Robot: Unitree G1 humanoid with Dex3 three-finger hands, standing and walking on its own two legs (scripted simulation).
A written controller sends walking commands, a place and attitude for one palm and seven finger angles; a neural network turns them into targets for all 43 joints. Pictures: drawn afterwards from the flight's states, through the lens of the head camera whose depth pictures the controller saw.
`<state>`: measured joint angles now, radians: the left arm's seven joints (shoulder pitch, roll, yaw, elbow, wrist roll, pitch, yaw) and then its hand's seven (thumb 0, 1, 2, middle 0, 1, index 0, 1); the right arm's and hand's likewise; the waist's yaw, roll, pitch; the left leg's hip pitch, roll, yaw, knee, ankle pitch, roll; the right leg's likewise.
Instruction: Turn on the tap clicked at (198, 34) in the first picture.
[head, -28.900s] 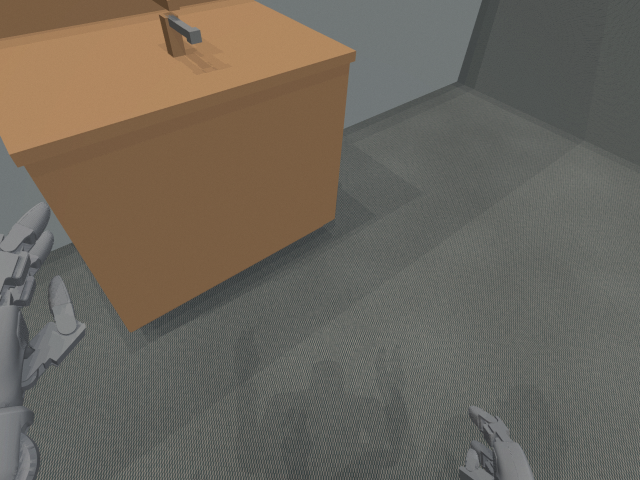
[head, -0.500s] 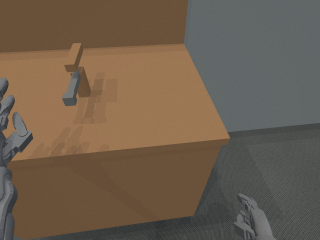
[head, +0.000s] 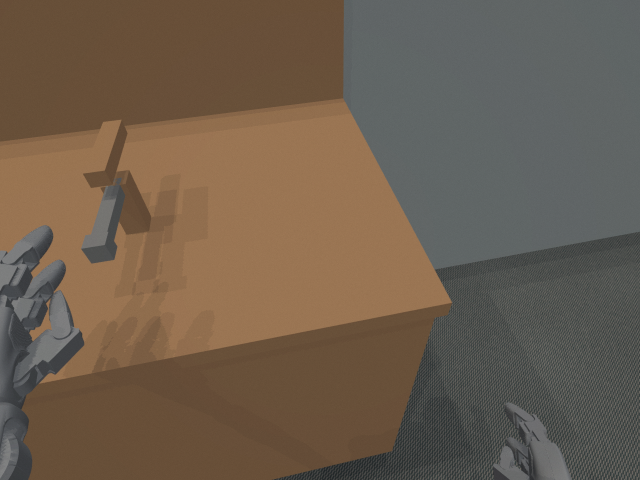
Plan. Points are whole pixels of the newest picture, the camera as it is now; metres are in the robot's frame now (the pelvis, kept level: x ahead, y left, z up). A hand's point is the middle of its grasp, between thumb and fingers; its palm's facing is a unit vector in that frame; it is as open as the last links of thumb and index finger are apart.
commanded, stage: turn the palm inward beside the body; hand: left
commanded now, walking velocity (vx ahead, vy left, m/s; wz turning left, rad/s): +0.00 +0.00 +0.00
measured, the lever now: (99, 247) +0.34 +0.33 +0.13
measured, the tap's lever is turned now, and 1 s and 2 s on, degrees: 0 0 0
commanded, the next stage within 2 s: reach beside the lever's end, fingers flat in 1.20 s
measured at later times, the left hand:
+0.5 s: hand (34, 387) +0.14 +0.25 +0.18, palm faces +0.45 -0.87 -0.18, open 7.4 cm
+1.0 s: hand (52, 375) +0.15 +0.24 +0.18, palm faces +0.47 -0.87 -0.14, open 7.4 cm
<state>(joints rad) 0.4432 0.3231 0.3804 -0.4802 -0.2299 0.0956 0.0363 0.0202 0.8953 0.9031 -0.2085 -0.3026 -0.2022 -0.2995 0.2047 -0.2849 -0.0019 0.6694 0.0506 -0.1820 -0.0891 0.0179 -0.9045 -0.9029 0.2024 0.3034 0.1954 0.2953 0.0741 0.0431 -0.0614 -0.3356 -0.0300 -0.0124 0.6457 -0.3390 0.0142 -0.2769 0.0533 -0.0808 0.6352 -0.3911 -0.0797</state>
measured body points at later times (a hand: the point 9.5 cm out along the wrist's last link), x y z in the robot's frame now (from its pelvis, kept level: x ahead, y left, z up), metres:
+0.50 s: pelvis -0.05 +0.02 +0.00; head -0.08 +0.00 +0.45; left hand +0.11 +0.30 +0.19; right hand +0.18 -0.17 -0.06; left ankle +0.00 +0.11 -0.72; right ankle -0.03 -0.06 -0.72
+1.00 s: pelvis -0.03 +0.01 +0.01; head -0.07 -0.02 +0.45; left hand +0.12 +0.28 +0.19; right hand +0.20 -0.19 -0.06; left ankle +0.00 +0.11 -0.72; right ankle -0.03 -0.06 -0.72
